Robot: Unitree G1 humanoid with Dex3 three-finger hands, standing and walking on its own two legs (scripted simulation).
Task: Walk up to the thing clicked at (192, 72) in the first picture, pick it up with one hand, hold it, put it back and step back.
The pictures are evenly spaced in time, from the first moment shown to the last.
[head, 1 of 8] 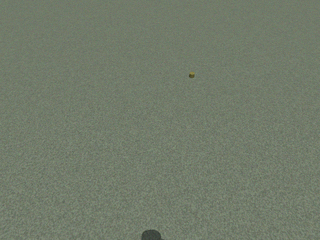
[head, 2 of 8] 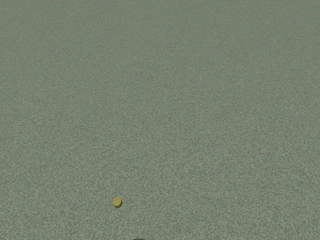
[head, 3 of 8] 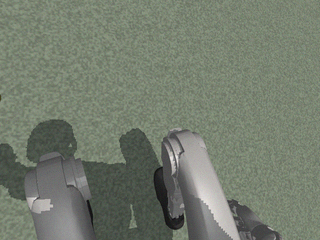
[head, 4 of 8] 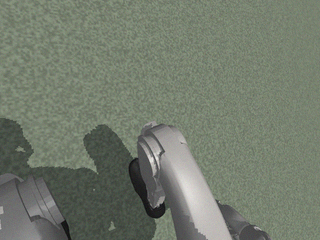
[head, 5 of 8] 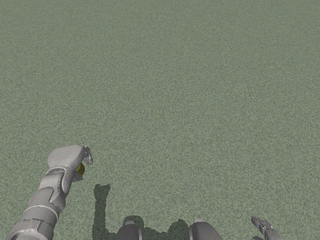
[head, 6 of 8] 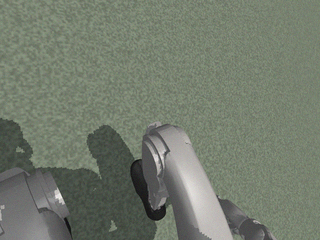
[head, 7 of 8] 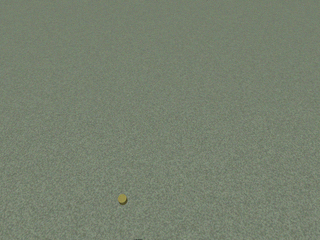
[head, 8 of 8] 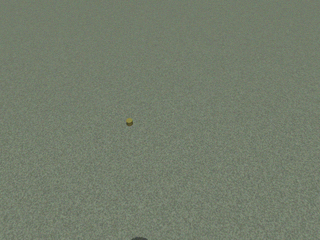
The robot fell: no
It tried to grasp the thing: yes
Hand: left
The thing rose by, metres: 0.70
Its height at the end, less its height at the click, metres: +0.00
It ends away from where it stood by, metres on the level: 0.01
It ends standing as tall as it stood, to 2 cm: yes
